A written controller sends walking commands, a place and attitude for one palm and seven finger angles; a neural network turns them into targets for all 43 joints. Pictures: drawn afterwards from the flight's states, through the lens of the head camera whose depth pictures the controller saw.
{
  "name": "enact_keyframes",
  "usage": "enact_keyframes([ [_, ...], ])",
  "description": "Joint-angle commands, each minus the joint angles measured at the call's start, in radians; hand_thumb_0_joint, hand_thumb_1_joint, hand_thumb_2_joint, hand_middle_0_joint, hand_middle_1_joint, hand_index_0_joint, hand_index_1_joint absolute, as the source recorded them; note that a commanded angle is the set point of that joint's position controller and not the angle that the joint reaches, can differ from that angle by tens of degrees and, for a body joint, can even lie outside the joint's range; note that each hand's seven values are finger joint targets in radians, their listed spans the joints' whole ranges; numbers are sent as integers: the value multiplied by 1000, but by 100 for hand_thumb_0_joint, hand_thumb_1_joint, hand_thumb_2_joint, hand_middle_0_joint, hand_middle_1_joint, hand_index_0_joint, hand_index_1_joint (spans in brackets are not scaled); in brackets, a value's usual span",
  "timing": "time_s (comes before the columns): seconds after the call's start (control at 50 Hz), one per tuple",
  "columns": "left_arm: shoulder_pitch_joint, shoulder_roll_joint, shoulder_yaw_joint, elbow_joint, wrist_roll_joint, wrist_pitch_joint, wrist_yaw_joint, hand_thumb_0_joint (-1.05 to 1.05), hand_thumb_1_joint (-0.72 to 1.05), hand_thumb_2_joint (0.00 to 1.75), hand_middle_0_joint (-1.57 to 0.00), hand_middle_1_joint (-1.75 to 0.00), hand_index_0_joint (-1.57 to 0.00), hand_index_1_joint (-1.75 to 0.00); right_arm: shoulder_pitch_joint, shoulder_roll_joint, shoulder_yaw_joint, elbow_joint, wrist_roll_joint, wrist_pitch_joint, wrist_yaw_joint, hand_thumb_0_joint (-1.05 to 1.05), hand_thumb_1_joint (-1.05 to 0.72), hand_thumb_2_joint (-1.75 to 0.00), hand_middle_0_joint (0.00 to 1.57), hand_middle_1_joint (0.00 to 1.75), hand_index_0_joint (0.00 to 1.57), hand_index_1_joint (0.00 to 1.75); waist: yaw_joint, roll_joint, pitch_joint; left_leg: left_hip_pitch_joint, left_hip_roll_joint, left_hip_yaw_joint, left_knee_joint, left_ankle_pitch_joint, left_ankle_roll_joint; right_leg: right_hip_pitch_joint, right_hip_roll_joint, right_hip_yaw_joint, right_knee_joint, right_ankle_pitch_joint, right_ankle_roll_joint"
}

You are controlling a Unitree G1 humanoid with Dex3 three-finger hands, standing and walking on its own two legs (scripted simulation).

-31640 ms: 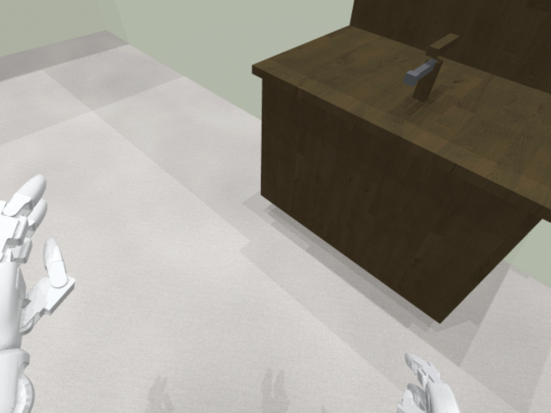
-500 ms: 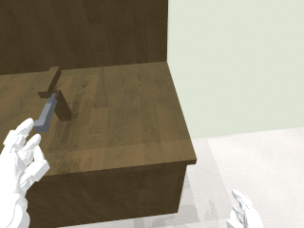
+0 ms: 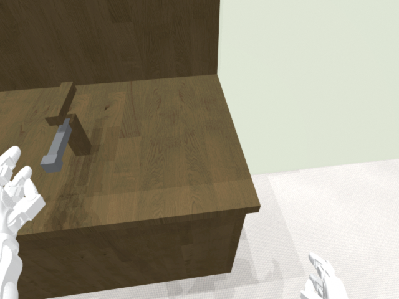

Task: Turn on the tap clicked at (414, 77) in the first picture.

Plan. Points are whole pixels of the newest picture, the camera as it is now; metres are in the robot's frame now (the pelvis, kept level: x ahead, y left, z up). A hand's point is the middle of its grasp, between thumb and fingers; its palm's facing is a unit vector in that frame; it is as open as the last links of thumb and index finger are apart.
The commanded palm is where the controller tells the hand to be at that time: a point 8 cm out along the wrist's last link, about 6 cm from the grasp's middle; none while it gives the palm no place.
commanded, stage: reach beside the lever's end, fingers flat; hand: left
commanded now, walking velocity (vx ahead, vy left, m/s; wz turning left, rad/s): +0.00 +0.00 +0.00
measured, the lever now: (52, 163) +0.33 +0.35 +0.09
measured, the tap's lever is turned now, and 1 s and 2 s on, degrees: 0 0 4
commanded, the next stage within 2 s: push the lever round in 1.26 s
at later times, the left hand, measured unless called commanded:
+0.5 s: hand (36, 181) +0.28 +0.35 +0.10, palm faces +0.49 -0.86 -0.12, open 7.7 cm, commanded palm +0.24 +0.39 +0.10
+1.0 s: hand (38, 167) +0.32 +0.38 +0.09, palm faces +0.46 -0.88 -0.12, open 7.8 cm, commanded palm +0.27 +0.42 +0.09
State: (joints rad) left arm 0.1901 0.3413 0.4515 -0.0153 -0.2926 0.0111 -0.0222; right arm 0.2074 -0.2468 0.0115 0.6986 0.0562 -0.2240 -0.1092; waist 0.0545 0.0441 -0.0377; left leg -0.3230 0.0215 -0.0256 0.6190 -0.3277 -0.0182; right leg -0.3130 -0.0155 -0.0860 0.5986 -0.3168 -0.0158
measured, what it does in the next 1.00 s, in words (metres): stands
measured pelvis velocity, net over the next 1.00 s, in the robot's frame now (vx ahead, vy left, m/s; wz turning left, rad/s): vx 0.00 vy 0.01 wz -0.01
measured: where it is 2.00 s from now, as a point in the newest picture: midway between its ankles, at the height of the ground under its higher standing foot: outside the picture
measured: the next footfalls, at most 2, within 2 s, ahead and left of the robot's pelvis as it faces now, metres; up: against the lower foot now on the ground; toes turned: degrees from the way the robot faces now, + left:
none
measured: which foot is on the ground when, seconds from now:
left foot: down 0.00-1.00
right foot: down 0.00-1.00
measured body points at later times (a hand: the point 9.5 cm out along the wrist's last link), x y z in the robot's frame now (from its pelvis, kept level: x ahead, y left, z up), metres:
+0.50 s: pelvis +0.00 +0.01 +0.00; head +0.02 +0.00 +0.45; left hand +0.25 +0.40 +0.11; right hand +0.15 -0.24 -0.10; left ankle +0.00 +0.13 -0.73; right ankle +0.00 -0.11 -0.73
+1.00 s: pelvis +0.00 +0.01 -0.01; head +0.05 +0.01 +0.44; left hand +0.29 +0.42 +0.10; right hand +0.10 -0.26 -0.12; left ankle +0.00 +0.13 -0.73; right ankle +0.00 -0.11 -0.73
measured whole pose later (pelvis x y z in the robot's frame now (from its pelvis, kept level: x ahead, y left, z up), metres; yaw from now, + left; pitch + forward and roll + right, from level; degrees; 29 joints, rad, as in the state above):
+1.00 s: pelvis +0.00 +0.01 -0.01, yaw -1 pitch +9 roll -2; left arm -0.25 0.55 0.62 0.64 -0.22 -0.17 -0.20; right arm 0.29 -0.29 0.00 0.70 0.04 -0.12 -0.10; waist -0.01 0.03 -0.05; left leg -0.53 0.03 -0.03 0.74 -0.37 -0.01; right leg -0.50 -0.01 -0.09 0.68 -0.33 -0.01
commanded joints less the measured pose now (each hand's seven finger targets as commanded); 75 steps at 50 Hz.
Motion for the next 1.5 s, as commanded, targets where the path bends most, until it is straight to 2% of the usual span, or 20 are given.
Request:
enact_keyframes([
  [0.0, -247, 258, 104, -167, 6, -96, -10, 0, 90, 90, -18, -23, -18, -23, -95, -135, -43, -133, 1, -57, -16, 0, -90, -90, 20, 30, 20, 30, -11, 36, -133, 47, -42, 4, -82, 220, 32, 28, 17, 28, -88, 183, -3],
  [0.14, -338, 336, 150, -62, 19, -125, -41, 0, 90, 90, -17, -21, -17, -21, -84, -144, -43, -116, -1, -50, -23, 0, -90, -90, 20, 30, 20, 30, -12, 66, -167, 43, -41, -1, -77, 224, 31, 37, 21, 27, -78, 186, -8],
  [0.3, -351, 322, 136, 31, 15, -130, -63, 0, 90, 90, -16, -19, -16, -19, -49, -154, -50, -125, -3, -42, -16, 0, -90, -90, 20, 30, 20, 30, -17, 30, -180, 31, -37, -7, -70, 259, 27, 22, 26, 16, -60, 219, -7],
  [0.32, -361, 358, 167, 60, 17, -128, -63, 0, 90, 90, -16, -19, -16, -19, -42, -159, -52, -121, -3, -38, -18, 0, -90, -90, 20, 30, 20, 30, -16, 10, -175, 17, -37, -9, -68, 260, 28, 22, 27, 16, -58, 220, -7],
  [0.4, -455, 386, 173, 107, 29, -140, -65, 0, 90, 90, -16, -18, -16, -18, -29, -162, -52, -117, -6, -23, -19, 0, -90, -90, 20, 30, 20, 30, -31, 24, -183, 2, -38, -9, -60, 230, 29, 2, 29, 21, -55, 192, -5],
  [0.44, -471, 414, 186, 86, 46, -164, -64, 0, 90, 90, -16, -17, -16, -17, -24, -158, -53, -112, -9, -18, -18, 0, -90, -90, 20, 30, 20, 30, -24, 92, -208, 30, -36, -8, -53, 271, 26, 10, 31, 23, -46, 219, -11],
  [0.5, -476, 391, 163, 107, 43, -186, -75, 0, 90, 90, -16, -17, -16, -17, -5, -162, -57, -115, -13, -16, -13, 0, -90, -90, 20, 30, 20, 30, -34, 71, -234, 33, -35, -11, -41, 293, 27, 4, 34, 22, -34, 238, -10],
  [0.58, -490, 423, 194, 219, 34, -182, -100, 0, 90, 90, -15, -16, -15, -16, 9, -170, -57, -107, -9, 3, -15, 0, -90, -90, 20, 30, 20, 30, -37, 21, -204, -22, -37, -8, -38, 257, 32, -2, 33, 22, -33, 229, -7],
  [0.64, -511, 512, 260, 271, 43, -183, -110, 0, 90, 90, -15, -15, -15, -15, 19, -174, -57, -100, -9, 18, -17, 0, -90, -90, 20, 30, 20, 30, -31, 54, -200, -44, -37, -4, -26, 247, 35, -5, 33, 28, -32, 224, -7],
  [0.76, -647, 520, 224, 345, 58, -231, -139, 0, 90, 90, -15, -15, -15, -15, 57, -184, -59, -97, -13, 35, -12, 0, -90, -90, 20, 30, 20, 30, -70, 68, -218, -57, -37, -5, 2, 225, 41, -62, 37, 33, -13, 201, -4],
  [0.84, -674, 582, 255, 426, 65, -254, -169, 0, 90, 90, -15, -15, -15, -15, 74, -195, -62, -89, -11, 50, -10, 0, -90, -90, 20, 30, 20, 30, -63, 86, -250, -73, -36, -3, 20, 227, 44, -58, 38, 40, -2, 208, -7],
  [0.88, -686, 533, 206, 430, 63, -259, -182, 0, 90, 90, -15, -15, -15, -15, 84, -195, -64, -104, -12, 54, -5, 0, -90, -90, 20, 30, 20, 30, -69, 69, -273, -69, -37, -7, 21, 240, 44, -63, 39, 36, 7, 215, -6],
  [1.04, -567, 597, 302, 423, 59, -272, -160, 0, 90, 90, -15, -15, -15, -15, 95, -192, -71, -118, -15, 80, 9, 0, -90, -90, 20, 30, 20, 30, -32, 91, -296, -80, -30, -6, 26, 299, 43, -23, 44, 37, 18, 260, -7],
  [1.1, -582, 557, 274, 407, 50, -271, -158, 0, 90, 90, -15, -15, -15, -15, 91, -193, -70, -132, -15, 82, 11, 0, -90, -90, 20, 30, 20, 30, -49, 60, -272, -92, -31, -6, 18, 265, 45, -51, 46, 31, 16, 230, -3],
  [1.14, -586, 589, 302, 392, 60, -277, -148, 0, 90, 90, -15, -15, -15, -15, 89, -189, -71, -120, -14, 85, 6, 0, -90, -90, 20, 30, 20, 30, -43, 102, -266, -78, -26, -9, 17, 267, 42, -56, 47, 33, 15, 218, -7],
  [1.26, -582, 494, 222, 325, 54, -277, -146, 0, 90, 90, -15, -15, -15, -15, 83, -182, -70, -122, -17, 77, 2, 0, -90, -90, 20, 30, 20, 30, -62, 114, -264, -30, -20, -24, 11, 297, 33, -83, 49, 25, 15, 214, -9],
  [1.28, -559, 491, 226, 342, 48, -269, -147, 0, 90, 90, -15, -15, -15, -15, 84, -185, -70, -123, -16, 76, 1, 0, -90, -90, 20, 30, 20, 30, -58, 70, -259, -45, -20, -27, 8, 286, 34, -77, 50, 22, 14, 210, -8],
  [1.38, -590, 491, 218, 336, 54, -247, -136, 0, 90, 90, -15, -15, -15, -15, 73, -182, -66, -122, -13, 75, -5, 0, -90, -90, 20, 30, 20, 30, -60, 66, -257, -53, -24, -25, 2, 268, 31, -70, 44, 21, 13, 205, -8],
  [1.44, -603, 471, 197, 288, 65, -250, -119, 0, 90, 90, -15, -15, -15, -15, 62, -173, -64, -122, -14, 72, -5, 0, -90, -90, 20, 30, 20, 30, -55, 120, -259, -19, -22, -25, 5, 291, 27, -73, 45, 25, 10, 211, -10],
  [1.48, -607, 459, 190, 283, 62, -252, -110, 0, 90, 90, -15, -15, -15, -15, 65, -174, -65, -124, -17, 70, -2, 0, -90, -90, 20, 30, 20, 30, -59, 85, -279, -21, -22, -24, 7, 298, 27, -61, 45, 24, 13, 227, -9],
])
